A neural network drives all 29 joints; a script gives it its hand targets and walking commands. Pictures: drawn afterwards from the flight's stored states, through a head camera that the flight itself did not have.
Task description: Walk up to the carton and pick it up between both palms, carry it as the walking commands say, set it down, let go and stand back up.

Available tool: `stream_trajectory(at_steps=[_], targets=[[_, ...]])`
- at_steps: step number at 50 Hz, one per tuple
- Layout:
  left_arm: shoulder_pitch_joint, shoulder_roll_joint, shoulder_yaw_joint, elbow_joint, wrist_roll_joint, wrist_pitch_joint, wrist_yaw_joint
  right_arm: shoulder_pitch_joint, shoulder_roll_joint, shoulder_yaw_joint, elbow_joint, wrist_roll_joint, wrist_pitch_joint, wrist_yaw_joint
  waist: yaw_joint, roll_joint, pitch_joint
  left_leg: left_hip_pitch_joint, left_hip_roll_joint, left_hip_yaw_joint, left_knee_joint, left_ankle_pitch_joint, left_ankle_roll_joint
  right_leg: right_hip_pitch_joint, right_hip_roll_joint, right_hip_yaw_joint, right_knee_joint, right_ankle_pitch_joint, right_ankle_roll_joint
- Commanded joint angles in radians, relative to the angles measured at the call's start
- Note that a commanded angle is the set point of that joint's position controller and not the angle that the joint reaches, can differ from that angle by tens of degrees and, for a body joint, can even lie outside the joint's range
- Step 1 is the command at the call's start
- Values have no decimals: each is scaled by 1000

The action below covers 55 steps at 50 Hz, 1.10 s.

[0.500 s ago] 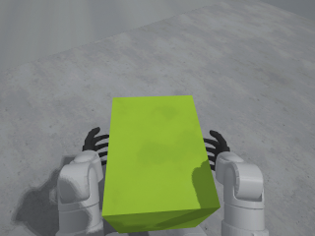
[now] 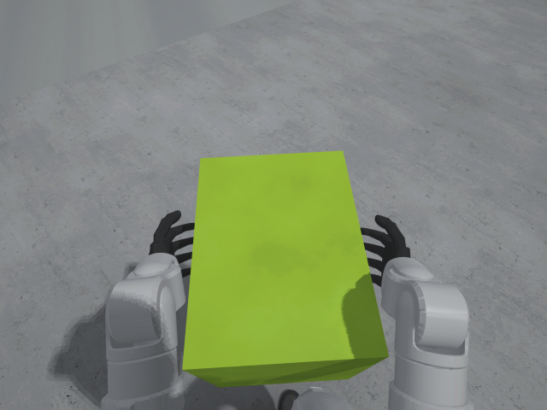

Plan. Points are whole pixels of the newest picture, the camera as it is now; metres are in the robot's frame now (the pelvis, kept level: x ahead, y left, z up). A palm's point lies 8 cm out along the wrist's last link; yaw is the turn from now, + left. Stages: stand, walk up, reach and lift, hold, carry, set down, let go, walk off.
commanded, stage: carry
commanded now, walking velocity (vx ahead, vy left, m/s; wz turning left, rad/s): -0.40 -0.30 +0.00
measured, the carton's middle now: (278, 274) +0.32 +0.00 +0.00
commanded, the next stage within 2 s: none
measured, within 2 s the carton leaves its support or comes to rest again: neither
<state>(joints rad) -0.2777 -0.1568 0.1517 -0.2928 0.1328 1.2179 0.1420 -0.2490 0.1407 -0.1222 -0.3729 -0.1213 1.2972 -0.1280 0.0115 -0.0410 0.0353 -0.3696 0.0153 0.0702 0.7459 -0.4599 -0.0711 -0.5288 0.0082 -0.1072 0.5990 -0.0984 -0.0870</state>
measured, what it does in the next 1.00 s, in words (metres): walks backwards: right foot, then left foot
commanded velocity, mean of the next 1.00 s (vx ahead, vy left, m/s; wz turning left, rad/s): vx -0.40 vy -0.30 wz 0.00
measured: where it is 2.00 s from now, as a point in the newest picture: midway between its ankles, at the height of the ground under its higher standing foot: outside the picture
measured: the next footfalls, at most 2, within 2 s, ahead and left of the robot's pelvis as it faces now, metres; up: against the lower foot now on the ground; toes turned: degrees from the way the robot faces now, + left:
right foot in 0.32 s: -0.08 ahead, -0.27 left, +0.00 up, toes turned -4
left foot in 0.64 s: -0.22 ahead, -0.10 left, +0.00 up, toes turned +4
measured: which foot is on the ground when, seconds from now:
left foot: down 0.00-0.32, up 0.34-0.62, down 0.64-0.94, up 0.96-1.00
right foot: down 0.00-0.02, up 0.04-0.30, down 0.32-0.66, up 0.68-0.92, down 0.94-1.00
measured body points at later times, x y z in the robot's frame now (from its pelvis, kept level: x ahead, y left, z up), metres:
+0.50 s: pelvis -0.20 -0.17 +0.01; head -0.16 -0.20 +0.46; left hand +0.10 -0.04 +0.07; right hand +0.07 -0.34 +0.06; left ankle -0.20 -0.02 -0.62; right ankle -0.12 -0.27 -0.71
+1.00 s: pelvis -0.40 -0.34 +0.00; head -0.36 -0.36 +0.45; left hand -0.09 -0.21 +0.07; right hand -0.12 -0.51 +0.06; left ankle -0.30 -0.14 -0.68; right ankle -0.35 -0.48 -0.71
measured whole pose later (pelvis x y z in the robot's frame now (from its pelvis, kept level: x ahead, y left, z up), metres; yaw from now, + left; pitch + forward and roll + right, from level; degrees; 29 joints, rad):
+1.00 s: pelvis -0.40 -0.34 +0.00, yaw -5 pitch -2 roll +1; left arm -0.27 -0.16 0.14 -0.29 0.13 1.25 0.19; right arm -0.26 0.15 -0.12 -0.32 -0.12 1.27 -0.13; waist 0.00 0.05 0.11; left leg -0.53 0.19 0.01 0.88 -0.47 -0.10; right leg -0.39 -0.03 0.03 0.71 -0.29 0.03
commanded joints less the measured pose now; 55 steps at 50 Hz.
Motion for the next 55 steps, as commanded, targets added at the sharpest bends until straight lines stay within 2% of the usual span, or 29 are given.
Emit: stream_trajectory(at_steps=[1, 2, 4, 7, 10, 13, 15, 16, 17, 19, 22, 27, 30, 31, 32, 33, 34, 35, 36, 38, 41, 43, 45, 46, 47, 48, 50, 52, 55], targets=[[-518, -949, -767, -215, -480, 25, -303, -494, 952, 665, -50, 451, -54, 311, -17, 543, -504, 393, 663, -703, -429, 622, 323, -186, 56, 111, 406, -528, 138], [-604, -955, -800, -224, -488, 31, -311, -460, 981, 659, -12, 433, -59, 317, -35, 411, -366, 124, 625, -593, -470, 582, 363, -160, -8, 312, 658, -494, 95], [-592, -985, -788, -157, -474, 18, -309, -580, 977, 677, -79, 454, -60, 328, -24, 194, -293, -4, 447, -334, -431, 334, 223, -105, 0, 272, 815, -285, 102], [-583, -966, -778, -134, -483, 27, -310, -603, 966, 675, -85, 459, -65, 319, -13, 276, -338, 111, 315, -193, -371, 406, 173, -103, -13, 162, 636, -269, 124], [-573, -955, -781, -157, -493, 34, -306, -554, 951, 661, -66, 427, -54, 303, -12, 354, -384, 107, 371, -256, -370, 587, 175, 23, -25, 142, 380, -368, 128], [-515, -938, -755, -119, -485, 38, -314, -543, 948, 683, -70, 409, -45, 292, -6, 382, -427, 30, 387, -256, -364, 491, 129, 221, -9, 124, 52, -370, 92], [-505, -965, -749, -98, -488, 33, -324, -536, 949, 703, -81, 404, -49, 284, 12, 151, -419, -133, 231, -80, -96, 308, 52, 418, -40, 171, -252, -264, 45], [-490, -950, -734, -90, -484, 33, -329, -545, 925, 707, -88, 399, -47, 280, -2, -209, -386, -302, 71, 44, 168, -146, -5, 428, -227, 351, -331, -10, -8], [-498, -958, -716, -75, -471, 27, -336, -615, 936, 718, -120, 408, -50, 282, 3, -433, -378, -338, -11, 46, 486, -315, -25, 283, -395, 424, -283, 250, -116], [-540, -977, -719, -131, -468, 21, -340, -672, 986, 749, -135, 444, -62, 280, 12, -281, -344, -218, -12, -61, 711, -151, 27, 158, -262, 257, -280, 55, -82], [-495, -984, -690, -156, -478, 10, -340, -665, 985, 781, -196, 482, -70, 271, -2, -158, -444, -206, -1, 6, 590, -36, 14, 374, -203, 178, -178, 225, -19], [-427, -948, -689, -165, -460, 12, -316, -582, 946, 737, -157, 482, -45, 273, 10, -220, -547, -63, -33, 60, 163, -124, 25, 469, -230, 312, -197, 310, -99], [-462, -954, -737, -184, -469, 22, -306, -505, 945, 692, -63, 452, -36, 287, 1, -189, -545, 196, -36, 106, -224, 4, 72, 336, -182, 235, -297, 170, -19], [-479, -950, -750, -173, -463, 25, -300, -494, 951, 674, -31, 445, -38, 298, -22, -81, -547, 368, 41, 22, -403, 137, 100, 205, -128, 183, -263, 103, 56], [-516, -957, -764, -196, -464, 26, -299, -478, 955, 661, -7, 435, -43, 306, -26, 223, -496, 461, 295, -301, -477, 190, 175, 6, -16, 101, -42, -101, 123], [-544, -947, -767, -236, -475, 27, -300, -483, 957, 661, -26, 445, -56, 314, -13, 582, -473, 328, 685, -737, -490, 480, 362, -165, 61, 110, 396, -527, 161], [-632, -962, -795, -236, -484, 30, -308, -478, 993, 661, -8, 438, -60, 319, -26, 422, -351, 113, 633, -565, -504, 443, 372, -144, -34, 313, 680, -466, 115], [-618, -993, -792, -186, -467, 20, -306, -539, 1006, 673, -50, 448, -58, 325, -21, 249, -321, 23, 528, -399, -471, 295, 286, -88, -23, 288, 776, -343, 115], [-635, -997, -788, -175, -476, 16, -305, -609, 998, 673, -79, 460, -61, 327, -16, 203, -313, 27, 457, -306, -423, 312, 226, -100, -23, 259, 808, -279, 112], [-589, -976, -764, -135, -474, 26, -304, -615, 982, 673, -74, 468, -60, 321, -11, 242, -354, 113, 339, -177, -341, 502, 170, -91, -20, 194, 672, -271, 116], [-580, -967, -762, -152, -487, 34, -301, -576, 965, 659, -70, 434, -52, 302, -11, 330, -387, 150, 352, -222, -313, 740, 167, 20, -3, 119, 375, -377, 131], [-568, -952, -758, -143, -489, 39, -303, -551, 963, 662, -45, 414, -43, 293, -8, 380, -402, 88, 382, -235, -322, 693, 136, 136, -20, 127, 176, -394, 114], [-536, -959, -747, -123, -487, 40, -310, -525, 963, 675, -43, 401, -41, 288, 7, 327, -426, 32, 326, -155, -219, 547, 76, 279, 0, 99, -130, -270, 87], [-538, -973, -745, -109, -490, 39, -317, -535, 969, 684, -45, 403, -43, 285, 14, 167, -417, -91, 233, -71, -50, 359, 40, 401, -34, 156, -258, -237, 62], [-517, -957, -732, -101, -485, 35, -322, -549, 947, 692, -62, 401, -46, 281, 0, -154, -392, -281, 95, 26, 155, -125, -16, 467, -209, 312, -305, 97, 20], [-497, -952, -717, -78, -465, 34, -327, -567, 943, 700, -70, 398, -43, 285, 1, -399, -402, -327, 14, 55, 460, -339, -40, 344, -412, 430, -271, 349, -93], [-564, -986, -724, -134, -471, 25, -334, -666, 1002, 737, -103, 446, -57, 284, 14, -291, -361, -197, 5, -51, 710, -172, 13, 176, -268, 249, -271, 87, -76], [-567, -999, -716, -170, -486, 16, -334, -695, 1010, 771, -169, 482, -67, 280, 3, -190, -416, -186, 8, -16, 681, -65, 8, 274, -219, 163, -198, 207, -38], [-505, -995, -682, -157, -480, 15, -329, -685, 985, 761, -199, 496, -63, 270, 2, -166, -493, -171, 2, 45, 375, -94, -2, 488, -196, 204, -151, 341, -37]])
